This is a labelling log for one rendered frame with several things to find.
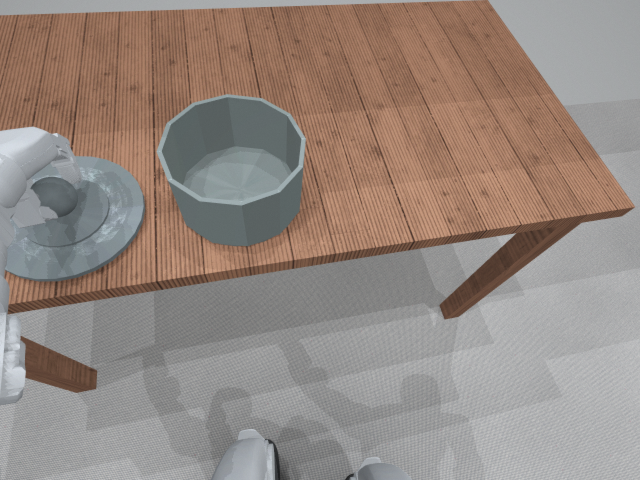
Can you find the left robot upper arm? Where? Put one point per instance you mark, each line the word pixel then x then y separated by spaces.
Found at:
pixel 12 359

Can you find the left robot forearm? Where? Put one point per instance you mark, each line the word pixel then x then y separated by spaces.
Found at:
pixel 13 184

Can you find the table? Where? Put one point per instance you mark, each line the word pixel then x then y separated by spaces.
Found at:
pixel 426 124

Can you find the knob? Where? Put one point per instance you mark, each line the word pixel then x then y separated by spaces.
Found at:
pixel 57 194

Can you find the robot right shin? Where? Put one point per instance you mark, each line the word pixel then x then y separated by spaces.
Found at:
pixel 368 461

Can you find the pot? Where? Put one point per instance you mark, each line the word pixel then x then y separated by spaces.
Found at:
pixel 235 167

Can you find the robot left thigh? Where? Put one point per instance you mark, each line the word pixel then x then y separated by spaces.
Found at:
pixel 247 459

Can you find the lid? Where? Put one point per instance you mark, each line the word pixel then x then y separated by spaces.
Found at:
pixel 109 213

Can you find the left robot hand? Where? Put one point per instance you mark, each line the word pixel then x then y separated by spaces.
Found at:
pixel 33 149

